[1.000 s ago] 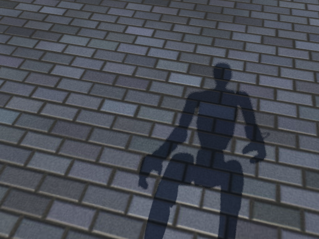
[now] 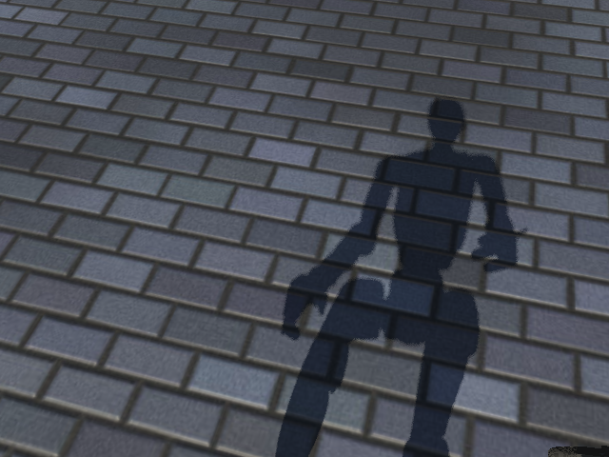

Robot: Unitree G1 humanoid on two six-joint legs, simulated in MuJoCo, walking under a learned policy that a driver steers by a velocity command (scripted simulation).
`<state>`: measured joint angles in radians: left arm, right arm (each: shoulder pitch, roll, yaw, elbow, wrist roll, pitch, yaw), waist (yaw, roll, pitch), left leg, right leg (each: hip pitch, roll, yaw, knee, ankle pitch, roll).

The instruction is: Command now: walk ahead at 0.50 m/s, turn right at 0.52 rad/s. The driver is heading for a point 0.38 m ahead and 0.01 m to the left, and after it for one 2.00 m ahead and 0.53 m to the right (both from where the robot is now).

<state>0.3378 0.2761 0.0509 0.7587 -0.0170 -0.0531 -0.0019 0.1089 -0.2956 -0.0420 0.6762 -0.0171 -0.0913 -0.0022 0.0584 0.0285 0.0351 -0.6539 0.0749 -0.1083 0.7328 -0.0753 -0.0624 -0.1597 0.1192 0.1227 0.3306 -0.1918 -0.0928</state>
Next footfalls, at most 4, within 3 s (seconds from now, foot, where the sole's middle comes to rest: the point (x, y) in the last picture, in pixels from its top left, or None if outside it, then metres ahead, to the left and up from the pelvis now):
0.18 left None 0.32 0.13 -0.78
0.58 right None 0.38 -0.13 -0.78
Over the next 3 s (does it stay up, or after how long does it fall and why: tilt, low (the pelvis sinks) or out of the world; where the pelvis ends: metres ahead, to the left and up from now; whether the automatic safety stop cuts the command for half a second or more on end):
stays up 0.41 -0.04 0.00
